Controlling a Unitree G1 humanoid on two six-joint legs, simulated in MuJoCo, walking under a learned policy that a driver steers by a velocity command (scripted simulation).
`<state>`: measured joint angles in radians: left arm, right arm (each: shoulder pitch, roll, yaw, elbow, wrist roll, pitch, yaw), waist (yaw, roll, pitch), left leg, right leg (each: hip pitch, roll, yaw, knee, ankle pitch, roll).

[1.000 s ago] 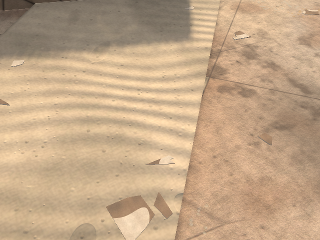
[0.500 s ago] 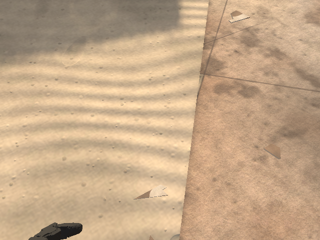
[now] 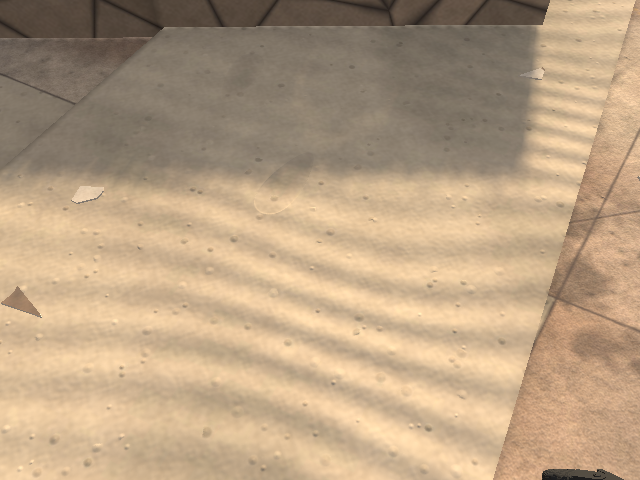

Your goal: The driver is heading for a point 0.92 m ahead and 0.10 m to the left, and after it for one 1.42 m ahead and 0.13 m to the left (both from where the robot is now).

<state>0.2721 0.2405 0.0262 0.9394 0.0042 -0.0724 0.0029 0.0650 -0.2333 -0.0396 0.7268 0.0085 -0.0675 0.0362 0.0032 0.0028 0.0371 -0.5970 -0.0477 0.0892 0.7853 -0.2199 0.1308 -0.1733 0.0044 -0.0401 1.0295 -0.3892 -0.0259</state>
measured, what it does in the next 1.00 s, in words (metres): climbs, turning left: right foot, then left foot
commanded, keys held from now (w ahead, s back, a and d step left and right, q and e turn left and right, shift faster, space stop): w+q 0.40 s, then w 0.52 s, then w+e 0.08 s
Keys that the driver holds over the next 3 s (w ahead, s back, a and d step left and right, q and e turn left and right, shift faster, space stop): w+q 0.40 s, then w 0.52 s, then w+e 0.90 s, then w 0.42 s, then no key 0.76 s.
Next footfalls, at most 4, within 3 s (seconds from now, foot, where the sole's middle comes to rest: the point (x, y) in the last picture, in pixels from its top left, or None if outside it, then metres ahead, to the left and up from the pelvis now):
0.42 right None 0.41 -0.12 -0.73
0.90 left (232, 411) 0.59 0.21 -0.73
1.46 right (309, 275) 0.93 0.06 -0.73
1.92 left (237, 191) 1.21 0.26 -0.73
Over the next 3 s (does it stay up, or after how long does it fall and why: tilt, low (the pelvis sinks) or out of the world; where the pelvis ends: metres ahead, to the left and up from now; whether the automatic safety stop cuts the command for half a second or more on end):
stays up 1.37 0.08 0.04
